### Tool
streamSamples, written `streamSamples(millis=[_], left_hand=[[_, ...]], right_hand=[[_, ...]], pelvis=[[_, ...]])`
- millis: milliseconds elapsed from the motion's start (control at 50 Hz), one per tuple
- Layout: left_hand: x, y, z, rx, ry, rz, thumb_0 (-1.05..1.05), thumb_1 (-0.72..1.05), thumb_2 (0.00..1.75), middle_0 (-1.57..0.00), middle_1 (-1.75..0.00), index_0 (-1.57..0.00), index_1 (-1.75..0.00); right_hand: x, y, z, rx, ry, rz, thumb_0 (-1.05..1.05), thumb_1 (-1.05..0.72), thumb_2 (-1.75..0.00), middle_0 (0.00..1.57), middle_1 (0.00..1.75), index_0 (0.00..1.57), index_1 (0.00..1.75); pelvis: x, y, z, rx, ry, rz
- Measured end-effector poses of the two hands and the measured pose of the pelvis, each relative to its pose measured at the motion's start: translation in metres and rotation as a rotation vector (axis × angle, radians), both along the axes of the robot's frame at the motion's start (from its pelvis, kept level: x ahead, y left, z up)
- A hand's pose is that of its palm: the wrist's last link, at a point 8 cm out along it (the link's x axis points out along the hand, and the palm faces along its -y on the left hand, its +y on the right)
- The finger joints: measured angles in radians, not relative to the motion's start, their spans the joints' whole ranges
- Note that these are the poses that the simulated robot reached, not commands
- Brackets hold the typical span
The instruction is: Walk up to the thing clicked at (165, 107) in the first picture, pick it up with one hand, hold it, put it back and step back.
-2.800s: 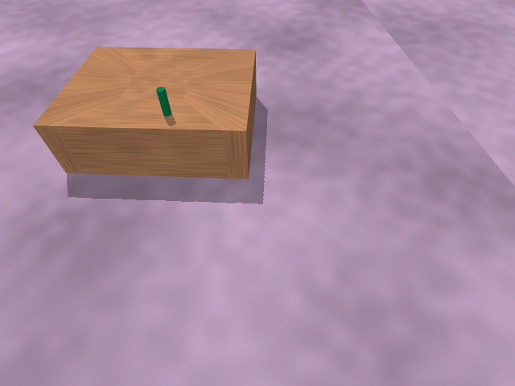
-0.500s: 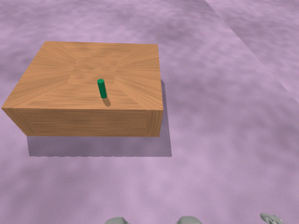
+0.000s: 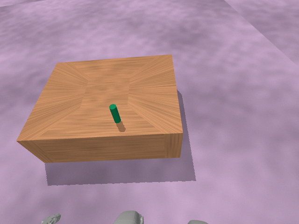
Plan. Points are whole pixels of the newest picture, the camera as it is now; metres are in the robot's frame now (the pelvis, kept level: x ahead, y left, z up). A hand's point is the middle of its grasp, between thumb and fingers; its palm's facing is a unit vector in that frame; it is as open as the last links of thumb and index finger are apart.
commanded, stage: walk up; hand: left
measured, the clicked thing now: (115, 114) +0.75 +0.26 -0.36
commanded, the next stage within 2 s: none
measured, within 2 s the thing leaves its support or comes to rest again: neither
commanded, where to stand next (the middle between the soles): +0.31 +0.07 m, yaw -2 degrees
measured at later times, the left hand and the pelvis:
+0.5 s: hand (50, 192) +0.24 +0.37 -0.14, palm faces -0.12 -0.92 -0.37, open 7.4 cm; pelvis +0.17 +0.09 +0.00, yaw -3 degrees
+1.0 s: hand (69, 160) +0.36 +0.34 -0.15, palm faces -0.06 -0.94 -0.34, open 7.4 cm; pelvis +0.24 +0.09 +0.00, yaw -3 degrees
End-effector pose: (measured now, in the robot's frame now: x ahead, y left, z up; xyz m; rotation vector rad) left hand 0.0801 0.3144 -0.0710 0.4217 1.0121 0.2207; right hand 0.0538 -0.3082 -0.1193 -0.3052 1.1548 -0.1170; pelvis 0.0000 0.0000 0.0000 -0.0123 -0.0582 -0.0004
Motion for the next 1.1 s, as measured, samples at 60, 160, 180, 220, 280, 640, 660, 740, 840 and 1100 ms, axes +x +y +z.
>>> streamSamples(millis=[60,160,180,220,280,640,660,740,840,1100], left_hand=[[0.0,0.017,0.001,0.005,0.035,0.017,0.0,0.9,0.9,-0.21,-0.3,-0.21,-0.3],[0.003,0.056,-0.009,0.002,0.1,0.056,0.0,0.9,0.9,-0.21,-0.3,-0.21,-0.3],[0.006,0.065,-0.013,0.0,0.116,0.062,0.0,0.9,0.9,-0.21,-0.3,-0.21,-0.3],[0.014,0.085,-0.025,-0.001,0.148,0.067,0.0,0.9,0.9,-0.21,-0.3,-0.21,-0.3],[0.035,0.103,-0.039,-0.001,0.199,0.07,0.01,0.9,0.9,-0.21,-0.3,-0.21,-0.3],[0.23,0.074,-0.032,-0.032,0.084,-0.064,0.0,0.9,0.9,-0.21,-0.3,-0.2,-0.3],[0.238,0.07,-0.032,-0.034,0.07,-0.066,0.0,0.9,0.9,-0.21,-0.3,-0.2,-0.3],[0.259,0.061,-0.029,-0.045,0.042,-0.077,0.0,0.9,0.9,-0.21,-0.3,-0.2,-0.3],[0.274,0.066,-0.037,-0.063,0.042,-0.074,0.0,0.9,0.9,-0.21,-0.3,-0.21,-0.3],[0.258,0.076,-0.043,-0.112,0.173,0.033,0.0,0.9,0.9,-0.21,-0.3,-0.2,-0.3]], right_hand=[[0.033,0.006,0.009,-0.01,-0.031,0.022,0.01,-0.91,-0.9,0.2,0.3,0.21,0.3],[0.079,0.021,0.022,-0.056,-0.043,0.038,0.01,-0.91,-0.9,0.2,0.3,0.21,0.3],[0.088,0.025,0.024,-0.068,-0.047,0.037,0.01,-0.91,-0.9,0.2,0.3,0.21,0.3],[0.103,0.033,0.026,-0.1,-0.065,0.032,0.01,-0.91,-0.9,0.2,0.3,0.21,0.3],[0.115,0.047,0.028,-0.129,-0.091,0.001,0.01,-0.91,-0.9,0.2,0.3,0.21,0.3],[0.151,0.077,-0.005,-0.057,0.086,-0.115,0.01,-0.9,-0.9,0.2,0.3,0.21,0.3],[0.158,0.078,-0.009,-0.053,0.085,-0.116,0.01,-0.91,-0.9,0.2,0.3,0.21,0.3],[0.191,0.083,-0.013,-0.043,0.056,-0.106,0.01,-0.91,-0.9,0.2,0.3,0.21,0.3],[0.215,0.089,-0.01,-0.063,0.015,-0.09,0.01,-0.91,-0.9,0.2,0.3,0.21,0.3],[0.253,0.092,0.015,-0.086,0.037,-0.066,0.01,-0.91,-0.9,0.2,0.3,0.21,0.3]], pelvis=[[0.018,0.011,0.003,0.001,0.005,0.002],[0.053,0.037,0.001,-0.005,0.015,0.002],[0.061,0.044,-0.001,-0.007,0.017,0.002],[0.078,0.06,-0.009,-0.003,0.02,0.0],[0.098,0.077,-0.014,0.012,0.015,-0.014],[0.203,0.08,-0.012,0.017,0.01,-0.053],[0.205,0.079,-0.013,0.016,0.007,-0.055],[0.214,0.081,-0.011,0.022,0.008,-0.058],[0.222,0.09,-0.014,0.026,0.014,-0.059],[0.242,0.093,0.005,0.018,0.016,-0.049]])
